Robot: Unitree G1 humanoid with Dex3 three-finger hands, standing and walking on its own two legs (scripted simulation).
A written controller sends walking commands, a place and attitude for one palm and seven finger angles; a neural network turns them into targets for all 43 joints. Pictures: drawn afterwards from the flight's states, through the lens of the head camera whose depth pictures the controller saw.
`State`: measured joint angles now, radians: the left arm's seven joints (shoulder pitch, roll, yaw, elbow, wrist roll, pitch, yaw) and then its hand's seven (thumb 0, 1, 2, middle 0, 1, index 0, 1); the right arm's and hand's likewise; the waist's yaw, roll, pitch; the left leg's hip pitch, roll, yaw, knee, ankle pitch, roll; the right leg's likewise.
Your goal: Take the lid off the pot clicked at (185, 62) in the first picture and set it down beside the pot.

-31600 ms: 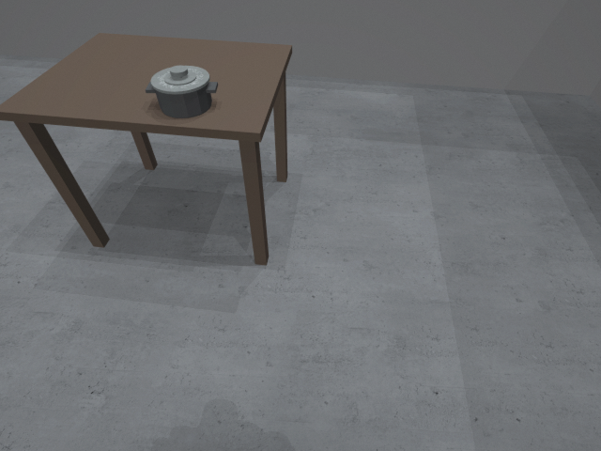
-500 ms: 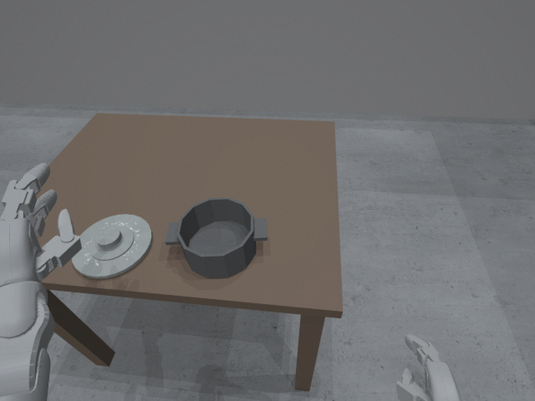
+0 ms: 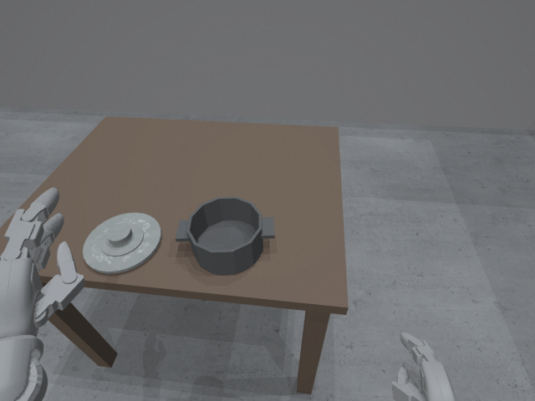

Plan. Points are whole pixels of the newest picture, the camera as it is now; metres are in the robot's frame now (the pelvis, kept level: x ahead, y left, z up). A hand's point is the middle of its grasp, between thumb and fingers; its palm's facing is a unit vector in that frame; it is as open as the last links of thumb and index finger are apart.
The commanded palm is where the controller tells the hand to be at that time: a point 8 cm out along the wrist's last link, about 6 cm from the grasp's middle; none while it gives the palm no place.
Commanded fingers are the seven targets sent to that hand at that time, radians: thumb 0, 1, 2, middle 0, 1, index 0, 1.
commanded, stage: draw the hand back to the body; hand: left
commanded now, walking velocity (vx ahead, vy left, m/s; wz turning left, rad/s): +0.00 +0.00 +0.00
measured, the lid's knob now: (119, 234) +0.45 +0.39 -0.07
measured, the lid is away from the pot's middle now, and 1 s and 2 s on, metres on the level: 0.24 0.24 0.24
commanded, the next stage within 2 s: step back with the hand held close in 0.28 s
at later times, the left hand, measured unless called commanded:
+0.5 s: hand (56, 284) +0.19 +0.25 +0.17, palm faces +0.42 -0.82 -0.40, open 7.4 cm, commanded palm +0.13 +0.29 +0.17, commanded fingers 0.00 0.90 0.90 -0.20 -0.30 -0.20 -0.30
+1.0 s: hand (24, 343) +0.12 +0.26 +0.16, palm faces +0.33 -0.83 -0.45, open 7.4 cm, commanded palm +0.07 +0.31 +0.17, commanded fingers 0.00 0.90 0.90 -0.20 -0.30 -0.20 -0.30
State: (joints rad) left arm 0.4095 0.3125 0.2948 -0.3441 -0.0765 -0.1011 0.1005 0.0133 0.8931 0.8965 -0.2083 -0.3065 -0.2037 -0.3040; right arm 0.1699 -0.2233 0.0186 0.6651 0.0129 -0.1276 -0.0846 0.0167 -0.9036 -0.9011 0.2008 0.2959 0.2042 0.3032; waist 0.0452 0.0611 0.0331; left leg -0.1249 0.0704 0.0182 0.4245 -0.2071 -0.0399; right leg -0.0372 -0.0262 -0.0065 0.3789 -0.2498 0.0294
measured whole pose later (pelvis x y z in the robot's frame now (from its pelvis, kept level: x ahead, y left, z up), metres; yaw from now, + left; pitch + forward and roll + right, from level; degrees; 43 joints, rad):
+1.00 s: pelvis -0.07 +0.03 -0.02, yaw -1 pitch -1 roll -2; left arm 0.63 0.39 0.39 -0.65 -0.07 -0.22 0.12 0.01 0.89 0.90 -0.21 -0.31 -0.21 -0.30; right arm 0.21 -0.19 0.00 0.56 0.04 -0.11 -0.06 0.02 -0.90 -0.90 0.20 0.30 0.20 0.30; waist 0.00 0.02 0.05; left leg -0.45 0.06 0.02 0.69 -0.32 0.00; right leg -0.34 -0.05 -0.03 0.59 -0.24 0.05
